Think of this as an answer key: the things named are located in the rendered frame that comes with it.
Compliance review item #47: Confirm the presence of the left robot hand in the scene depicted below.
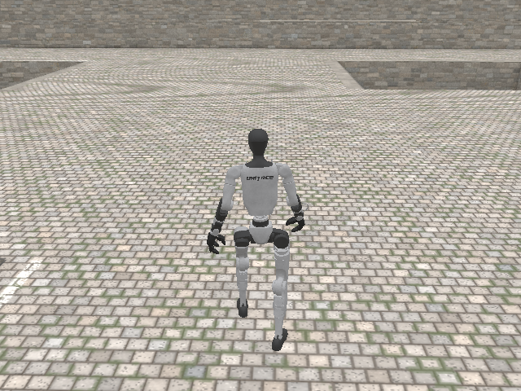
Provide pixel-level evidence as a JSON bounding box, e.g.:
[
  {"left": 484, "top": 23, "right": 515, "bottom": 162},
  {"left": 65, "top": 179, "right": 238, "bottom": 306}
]
[{"left": 207, "top": 232, "right": 225, "bottom": 254}]

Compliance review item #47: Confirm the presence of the left robot thigh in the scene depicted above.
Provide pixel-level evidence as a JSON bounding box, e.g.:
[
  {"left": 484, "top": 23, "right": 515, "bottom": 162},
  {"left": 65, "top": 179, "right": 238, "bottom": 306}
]
[{"left": 234, "top": 226, "right": 251, "bottom": 271}]

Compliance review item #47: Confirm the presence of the robot right upper arm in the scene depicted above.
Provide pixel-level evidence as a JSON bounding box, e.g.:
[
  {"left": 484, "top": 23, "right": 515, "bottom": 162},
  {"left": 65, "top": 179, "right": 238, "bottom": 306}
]
[{"left": 275, "top": 163, "right": 299, "bottom": 206}]

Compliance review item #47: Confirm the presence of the right robot hand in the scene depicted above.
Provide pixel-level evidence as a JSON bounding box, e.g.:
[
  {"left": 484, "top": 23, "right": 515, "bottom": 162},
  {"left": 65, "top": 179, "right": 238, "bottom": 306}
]
[{"left": 286, "top": 217, "right": 305, "bottom": 232}]

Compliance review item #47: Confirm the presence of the robot left shin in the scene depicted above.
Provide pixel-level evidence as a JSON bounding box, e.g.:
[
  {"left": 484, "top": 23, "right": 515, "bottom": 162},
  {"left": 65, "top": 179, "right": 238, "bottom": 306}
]
[{"left": 236, "top": 257, "right": 247, "bottom": 307}]

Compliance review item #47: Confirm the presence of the right robot forearm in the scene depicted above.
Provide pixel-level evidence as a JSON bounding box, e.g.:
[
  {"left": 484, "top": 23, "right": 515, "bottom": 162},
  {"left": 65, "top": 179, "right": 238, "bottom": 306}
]
[{"left": 291, "top": 194, "right": 304, "bottom": 221}]

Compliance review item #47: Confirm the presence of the left robot forearm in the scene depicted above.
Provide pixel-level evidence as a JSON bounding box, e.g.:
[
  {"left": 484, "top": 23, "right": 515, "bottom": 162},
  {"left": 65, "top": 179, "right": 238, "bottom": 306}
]
[{"left": 210, "top": 198, "right": 228, "bottom": 236}]

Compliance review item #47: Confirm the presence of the robot left upper arm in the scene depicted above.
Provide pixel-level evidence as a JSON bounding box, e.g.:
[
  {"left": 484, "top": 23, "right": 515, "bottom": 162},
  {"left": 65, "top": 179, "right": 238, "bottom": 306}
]
[{"left": 221, "top": 165, "right": 242, "bottom": 211}]

